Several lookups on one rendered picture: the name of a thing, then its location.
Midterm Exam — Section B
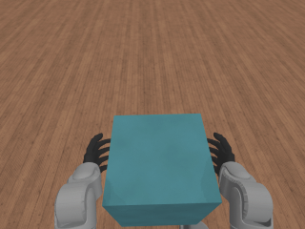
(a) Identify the carton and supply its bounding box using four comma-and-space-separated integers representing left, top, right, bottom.
102, 114, 222, 227

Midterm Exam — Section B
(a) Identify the left robot hand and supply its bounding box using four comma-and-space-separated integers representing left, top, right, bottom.
83, 133, 111, 173

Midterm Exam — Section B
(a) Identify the right robot forearm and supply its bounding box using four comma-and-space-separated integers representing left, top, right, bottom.
218, 161, 274, 229

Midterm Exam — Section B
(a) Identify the right robot hand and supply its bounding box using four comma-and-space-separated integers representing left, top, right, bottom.
207, 132, 235, 177

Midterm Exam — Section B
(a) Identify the left robot forearm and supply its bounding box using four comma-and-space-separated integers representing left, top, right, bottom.
54, 162, 103, 229

